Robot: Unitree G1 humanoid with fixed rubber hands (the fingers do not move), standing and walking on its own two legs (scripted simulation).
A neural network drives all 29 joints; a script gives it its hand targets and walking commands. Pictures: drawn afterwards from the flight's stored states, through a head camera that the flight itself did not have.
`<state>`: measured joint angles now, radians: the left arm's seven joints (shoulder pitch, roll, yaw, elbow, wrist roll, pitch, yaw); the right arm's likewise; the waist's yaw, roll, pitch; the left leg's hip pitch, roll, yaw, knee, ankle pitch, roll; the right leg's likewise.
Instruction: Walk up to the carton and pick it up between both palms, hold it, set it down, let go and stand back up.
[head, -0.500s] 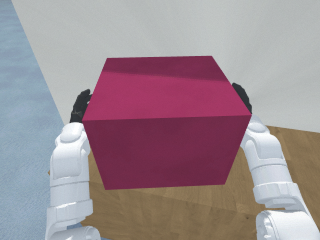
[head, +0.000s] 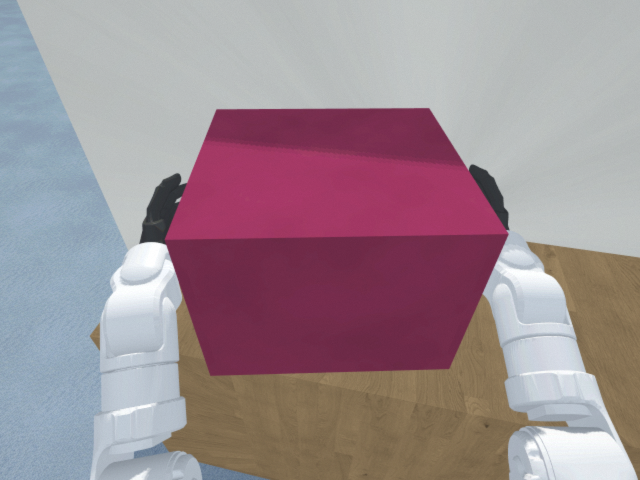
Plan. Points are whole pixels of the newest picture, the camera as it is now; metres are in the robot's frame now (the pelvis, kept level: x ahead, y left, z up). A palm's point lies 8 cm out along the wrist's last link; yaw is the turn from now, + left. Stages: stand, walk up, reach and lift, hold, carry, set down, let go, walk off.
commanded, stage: hold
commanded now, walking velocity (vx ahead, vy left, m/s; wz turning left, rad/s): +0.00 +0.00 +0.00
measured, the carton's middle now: (327, 232) +0.39 -0.01 +0.15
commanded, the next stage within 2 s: set down in 1.66 s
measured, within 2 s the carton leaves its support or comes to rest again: neither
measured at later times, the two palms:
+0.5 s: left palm (156, 244) +0.34 +0.19 +0.18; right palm (481, 230) +0.36 -0.19 +0.17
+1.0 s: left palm (157, 244) +0.34 +0.19 +0.18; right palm (482, 229) +0.36 -0.19 +0.18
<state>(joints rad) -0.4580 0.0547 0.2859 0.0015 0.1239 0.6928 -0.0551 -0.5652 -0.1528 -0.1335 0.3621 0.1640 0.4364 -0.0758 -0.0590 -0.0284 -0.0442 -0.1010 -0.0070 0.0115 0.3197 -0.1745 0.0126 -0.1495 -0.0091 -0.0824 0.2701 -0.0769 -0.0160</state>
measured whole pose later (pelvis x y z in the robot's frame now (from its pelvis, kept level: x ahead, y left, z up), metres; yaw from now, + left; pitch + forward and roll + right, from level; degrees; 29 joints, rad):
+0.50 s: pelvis +0.01 +0.01 +0.00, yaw +0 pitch -4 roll -1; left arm -0.42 0.04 0.28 -0.07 0.14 0.72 -0.06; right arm -0.53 -0.16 -0.12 0.31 0.19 0.45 -0.08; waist -0.07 -0.03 -0.03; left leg -0.07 -0.01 0.00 0.33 -0.19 0.02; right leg -0.11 -0.01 -0.09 0.25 -0.08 -0.01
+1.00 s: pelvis +0.01 +0.00 +0.00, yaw +0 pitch -3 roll -1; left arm -0.42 0.04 0.29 -0.06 0.14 0.72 -0.06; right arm -0.54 -0.15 -0.12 0.32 0.18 0.45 -0.08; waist -0.07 -0.03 -0.03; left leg -0.08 -0.01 0.01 0.32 -0.19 0.01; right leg -0.12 -0.01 -0.09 0.26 -0.08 -0.01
